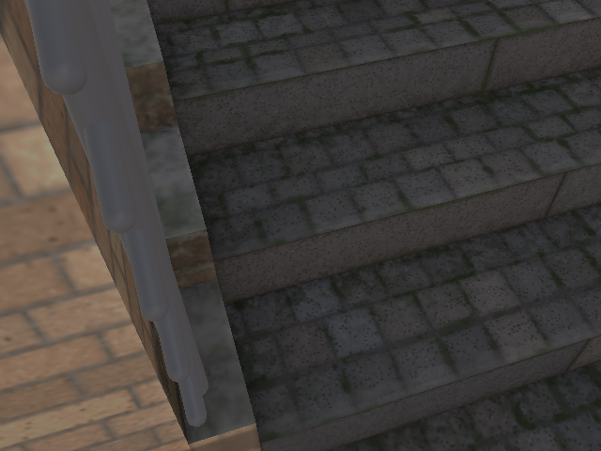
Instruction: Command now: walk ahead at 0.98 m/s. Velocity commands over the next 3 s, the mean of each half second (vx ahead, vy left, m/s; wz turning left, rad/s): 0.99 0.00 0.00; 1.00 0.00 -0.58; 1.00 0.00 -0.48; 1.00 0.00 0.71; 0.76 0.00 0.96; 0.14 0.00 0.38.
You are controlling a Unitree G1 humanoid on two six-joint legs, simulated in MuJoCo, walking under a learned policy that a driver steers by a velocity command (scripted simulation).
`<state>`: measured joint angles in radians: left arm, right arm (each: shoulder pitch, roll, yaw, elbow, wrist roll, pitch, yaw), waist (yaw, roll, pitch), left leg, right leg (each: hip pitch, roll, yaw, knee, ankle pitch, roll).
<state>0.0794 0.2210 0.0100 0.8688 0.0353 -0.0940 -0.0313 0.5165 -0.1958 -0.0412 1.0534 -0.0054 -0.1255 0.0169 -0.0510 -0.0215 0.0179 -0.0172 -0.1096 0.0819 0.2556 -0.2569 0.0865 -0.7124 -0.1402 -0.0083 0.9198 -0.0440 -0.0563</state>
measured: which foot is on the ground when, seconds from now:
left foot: down 0.00-0.14, up 0.16-0.60, down 0.62-0.90, up 0.92-1.00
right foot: up 0.00-0.14, down 0.16-0.66, up 0.68-0.92, down 0.94-1.00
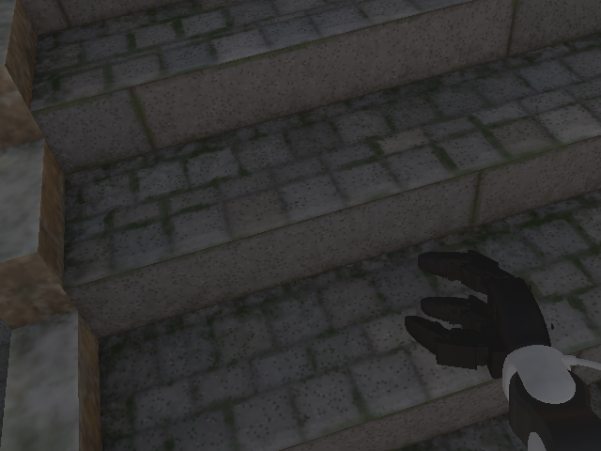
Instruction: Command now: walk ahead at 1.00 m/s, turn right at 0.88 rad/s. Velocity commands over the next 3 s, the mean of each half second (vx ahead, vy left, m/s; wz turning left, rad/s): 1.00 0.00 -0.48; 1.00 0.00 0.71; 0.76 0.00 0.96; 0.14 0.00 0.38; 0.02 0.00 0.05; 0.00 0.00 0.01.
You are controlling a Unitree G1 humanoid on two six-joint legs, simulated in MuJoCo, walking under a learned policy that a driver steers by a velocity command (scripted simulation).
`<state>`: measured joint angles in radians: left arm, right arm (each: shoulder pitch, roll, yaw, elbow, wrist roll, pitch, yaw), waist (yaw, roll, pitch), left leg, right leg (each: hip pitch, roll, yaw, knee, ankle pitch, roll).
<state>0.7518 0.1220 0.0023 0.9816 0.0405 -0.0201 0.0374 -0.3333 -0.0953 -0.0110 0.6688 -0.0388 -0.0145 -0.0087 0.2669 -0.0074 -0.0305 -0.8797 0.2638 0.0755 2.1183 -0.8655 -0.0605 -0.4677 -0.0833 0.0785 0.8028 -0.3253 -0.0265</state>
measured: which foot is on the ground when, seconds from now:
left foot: up 0.00-0.48, down 0.50-0.84, up 0.86-1.00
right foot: down 0.00-0.50, up 0.52-0.82, down 0.84-1.00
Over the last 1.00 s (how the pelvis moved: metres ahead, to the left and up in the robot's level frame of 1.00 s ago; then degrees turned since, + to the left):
0.43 -0.21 -0.02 -17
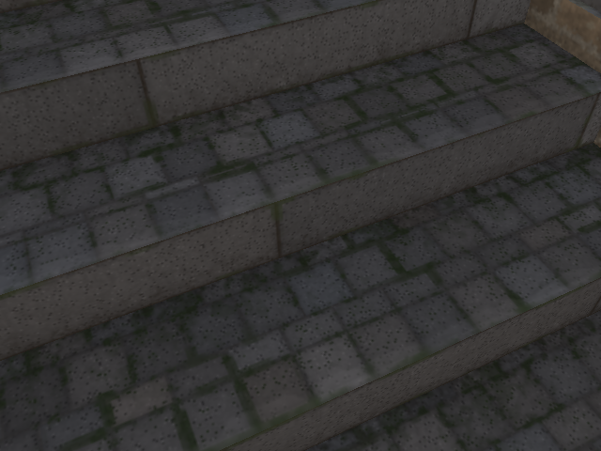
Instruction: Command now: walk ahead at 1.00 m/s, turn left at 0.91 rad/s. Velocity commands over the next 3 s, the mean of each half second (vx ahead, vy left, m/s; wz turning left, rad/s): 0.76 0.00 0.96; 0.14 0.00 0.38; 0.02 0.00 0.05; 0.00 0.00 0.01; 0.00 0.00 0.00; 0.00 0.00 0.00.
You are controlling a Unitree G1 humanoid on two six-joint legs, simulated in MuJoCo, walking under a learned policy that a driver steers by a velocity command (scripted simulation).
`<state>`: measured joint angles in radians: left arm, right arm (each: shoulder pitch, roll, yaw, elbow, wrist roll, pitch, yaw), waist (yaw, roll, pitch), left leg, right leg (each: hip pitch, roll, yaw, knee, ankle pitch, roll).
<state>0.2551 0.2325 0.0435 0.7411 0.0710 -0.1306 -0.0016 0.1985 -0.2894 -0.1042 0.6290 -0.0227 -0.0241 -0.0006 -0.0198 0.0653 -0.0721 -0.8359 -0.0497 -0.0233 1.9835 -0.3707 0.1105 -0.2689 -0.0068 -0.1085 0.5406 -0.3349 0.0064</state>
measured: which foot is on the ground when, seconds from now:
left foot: up 0.00-0.22, down 0.24-0.56, up 0.58-0.90, down 0.92-1.00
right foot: down 0.00-0.24, up 0.26-0.54, down 0.56-1.00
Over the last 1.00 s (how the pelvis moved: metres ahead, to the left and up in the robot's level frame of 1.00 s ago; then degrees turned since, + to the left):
0.52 -0.26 0.17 7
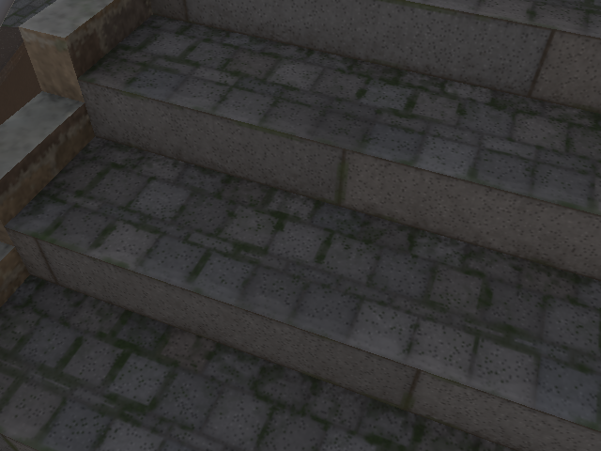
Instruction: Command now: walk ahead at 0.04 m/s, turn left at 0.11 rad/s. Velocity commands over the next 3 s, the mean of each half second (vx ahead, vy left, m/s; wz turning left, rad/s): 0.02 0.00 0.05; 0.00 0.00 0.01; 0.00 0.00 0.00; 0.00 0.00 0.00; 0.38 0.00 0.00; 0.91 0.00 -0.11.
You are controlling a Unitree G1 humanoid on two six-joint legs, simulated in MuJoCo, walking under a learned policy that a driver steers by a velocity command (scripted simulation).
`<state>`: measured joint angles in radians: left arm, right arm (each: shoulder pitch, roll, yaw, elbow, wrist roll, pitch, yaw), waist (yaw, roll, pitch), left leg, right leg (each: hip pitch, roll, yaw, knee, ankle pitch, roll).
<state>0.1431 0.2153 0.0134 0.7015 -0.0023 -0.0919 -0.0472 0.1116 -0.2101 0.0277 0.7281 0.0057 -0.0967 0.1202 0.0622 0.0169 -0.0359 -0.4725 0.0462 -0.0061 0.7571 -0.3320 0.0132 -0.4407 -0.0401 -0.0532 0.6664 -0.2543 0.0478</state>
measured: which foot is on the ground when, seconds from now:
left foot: down 0.00-1.00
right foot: down 0.00-1.00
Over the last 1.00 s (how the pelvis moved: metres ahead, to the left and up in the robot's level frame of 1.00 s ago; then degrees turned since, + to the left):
0.54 0.08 0.31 41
